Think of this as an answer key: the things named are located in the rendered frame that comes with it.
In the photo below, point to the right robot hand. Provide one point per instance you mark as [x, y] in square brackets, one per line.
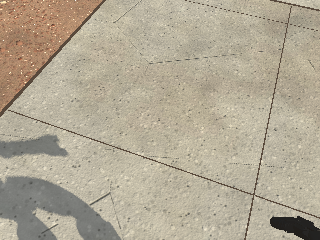
[299, 226]

